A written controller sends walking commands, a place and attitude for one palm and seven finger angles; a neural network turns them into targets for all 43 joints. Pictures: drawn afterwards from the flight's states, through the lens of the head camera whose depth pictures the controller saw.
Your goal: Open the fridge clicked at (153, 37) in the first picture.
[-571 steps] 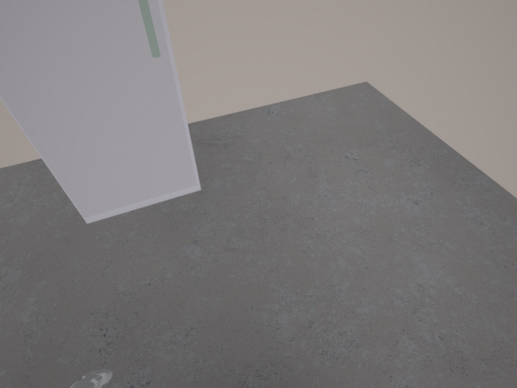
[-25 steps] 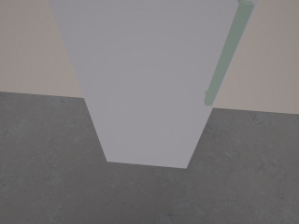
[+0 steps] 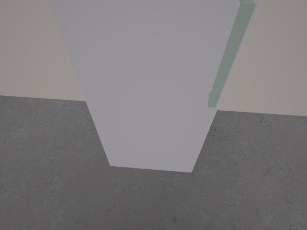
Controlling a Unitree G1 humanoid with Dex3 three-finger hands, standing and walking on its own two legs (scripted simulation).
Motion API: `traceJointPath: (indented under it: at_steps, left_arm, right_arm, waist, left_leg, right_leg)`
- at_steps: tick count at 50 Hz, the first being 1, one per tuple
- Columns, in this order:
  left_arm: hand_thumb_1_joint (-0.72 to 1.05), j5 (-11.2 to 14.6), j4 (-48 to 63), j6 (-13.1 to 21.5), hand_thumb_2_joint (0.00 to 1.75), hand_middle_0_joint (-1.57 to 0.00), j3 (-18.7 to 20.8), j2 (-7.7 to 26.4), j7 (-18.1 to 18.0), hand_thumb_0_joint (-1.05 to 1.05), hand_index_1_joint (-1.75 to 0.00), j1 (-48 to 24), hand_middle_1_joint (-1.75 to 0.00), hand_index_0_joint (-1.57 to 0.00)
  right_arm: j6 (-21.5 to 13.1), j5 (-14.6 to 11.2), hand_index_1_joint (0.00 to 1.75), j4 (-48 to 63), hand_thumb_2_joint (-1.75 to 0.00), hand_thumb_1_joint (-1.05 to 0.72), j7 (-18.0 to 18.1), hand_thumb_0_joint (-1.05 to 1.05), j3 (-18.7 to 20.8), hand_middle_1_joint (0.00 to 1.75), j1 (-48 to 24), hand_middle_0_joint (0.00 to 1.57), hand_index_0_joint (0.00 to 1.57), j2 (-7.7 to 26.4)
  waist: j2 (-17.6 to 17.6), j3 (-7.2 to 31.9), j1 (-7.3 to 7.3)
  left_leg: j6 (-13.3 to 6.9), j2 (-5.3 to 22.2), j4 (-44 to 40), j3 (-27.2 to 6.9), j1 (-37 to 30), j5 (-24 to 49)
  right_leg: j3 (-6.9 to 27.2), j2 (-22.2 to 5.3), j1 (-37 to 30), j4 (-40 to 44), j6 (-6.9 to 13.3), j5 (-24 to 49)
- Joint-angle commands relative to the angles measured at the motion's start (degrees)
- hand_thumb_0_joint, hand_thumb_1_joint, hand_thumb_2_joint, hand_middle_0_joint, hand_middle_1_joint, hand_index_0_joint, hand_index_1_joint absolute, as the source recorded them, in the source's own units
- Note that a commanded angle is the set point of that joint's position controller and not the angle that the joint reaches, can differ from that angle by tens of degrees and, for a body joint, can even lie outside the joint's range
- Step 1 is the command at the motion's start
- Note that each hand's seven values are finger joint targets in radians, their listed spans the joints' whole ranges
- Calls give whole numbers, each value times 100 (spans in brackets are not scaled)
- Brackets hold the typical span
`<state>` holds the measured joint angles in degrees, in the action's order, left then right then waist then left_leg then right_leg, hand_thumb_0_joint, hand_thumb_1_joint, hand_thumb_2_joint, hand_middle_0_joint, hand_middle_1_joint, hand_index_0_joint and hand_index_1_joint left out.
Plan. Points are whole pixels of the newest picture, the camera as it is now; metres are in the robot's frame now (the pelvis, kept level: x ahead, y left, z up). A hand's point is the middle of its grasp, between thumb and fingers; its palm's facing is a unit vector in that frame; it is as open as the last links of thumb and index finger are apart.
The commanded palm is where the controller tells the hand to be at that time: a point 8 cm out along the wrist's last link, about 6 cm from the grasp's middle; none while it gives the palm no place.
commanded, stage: look again from close up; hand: right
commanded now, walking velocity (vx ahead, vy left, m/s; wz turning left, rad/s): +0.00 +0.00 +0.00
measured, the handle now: (224, 61) +0.54 -0.17 +0.17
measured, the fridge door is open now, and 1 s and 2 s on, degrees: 0 0 0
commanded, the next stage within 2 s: shuffle to correct the standing spot in 0.34 s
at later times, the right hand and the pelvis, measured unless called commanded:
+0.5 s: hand out of the picture +0.04 -0.20 -0.17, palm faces +0.01 +0.97 -0.23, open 7.4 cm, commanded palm none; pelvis +0.00 +0.00 +0.00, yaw +0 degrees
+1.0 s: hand out of the picture +0.06 -0.17 -0.18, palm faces +0.04 +0.98 -0.18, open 7.3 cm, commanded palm none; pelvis +0.06 -0.01 +0.00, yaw +0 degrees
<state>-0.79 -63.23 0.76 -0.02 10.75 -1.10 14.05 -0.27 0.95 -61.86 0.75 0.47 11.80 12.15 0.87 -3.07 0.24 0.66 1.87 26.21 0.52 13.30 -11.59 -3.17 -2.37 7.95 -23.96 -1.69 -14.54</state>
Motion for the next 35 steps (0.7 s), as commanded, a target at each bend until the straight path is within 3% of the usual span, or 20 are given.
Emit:
traceJointPath:
  at_steps: [1,4,22,24,27,29,31,35]
  left_arm:
    - [90,-15,189,114,90,-20,141,788,-38,0,-30,194,-30,-20]
    - [90,-10,188,102,90,-20,141,779,-34,0,-30,184,-30,-20]
    - [90,-10,153,116,90,-20,147,843,-32,0,-30,82,-30,-20]
    - [90,-36,51,58,90,-20,61,474,-14,0,-30,269,-30,-20]
    - [90,-79,46,-3,90,-20,73,460,23,0,-30,406,-30,-20]
    - [90,-79,96,-15,90,-20,93,420,34,0,-30,480,-30,-20]
    - [90,-82,104,18,90,-20,92,375,31,0,-30,583,-30,-20]
    - [90,-49,68,119,90,-20,125,382,0,0,-30,836,-30,-20]
  right_arm:
    - [-121,-18,30,220,-90,-90,66,0,121,30,147,20,20,752]
    - [-117,-9,30,224,-90,-90,64,0,116,30,128,20,20,749]
    - [-147,-16,30,177,-90,-90,58,0,122,30,107,20,20,826]
    - [-96,-9,30,64,-90,-90,68,0,45,30,369,20,20,471]
    - [-29,21,30,82,-90,-90,24,0,106,30,479,20,20,531]
    - [-23,38,30,128,-90,-90,-1,0,146,30,583,20,20,546]
    - [-46,29,30,141,-90,-90,-17,0,183,30,655,20,20,507]
    - [-122,34,30,157,-90,-90,-30,0,210,30,778,20,20,338]
  waist:
    - [-140,93,12]
    - [-10,15,10]
    - [-70,160,13]
    - [5,202,23]
    - [103,-188,46]
    - [210,-413,52]
    - [158,-439,31]
    - [-233,-381,-1]
  left_leg:
    - [-233,382,-465,-455,-198,382]
    - [-224,381,-507,-446,-163,272]
    - [-220,436,-487,-422,-294,604]
    - [-201,410,-533,-426,-258,-123]
    - [-285,399,-604,-562,64,-1561]
    - [-351,403,-659,-669,244,-1919]
    - [-409,403,-550,-691,306,-1847]
    - [-428,260,49,-330,284,-945]
  right_leg:
    - [391,-421,296,517,219,530]
    - [395,-421,324,535,223,435]
    - [380,-412,243,477,211,680]
    - [292,-353,185,405,179,185]
    - [215,-237,545,305,222,-930]
    - [176,-185,664,162,256,-1138]
    - [164,-185,666,43,278,-1008]
    - [315,-406,456,-27,397,-291]
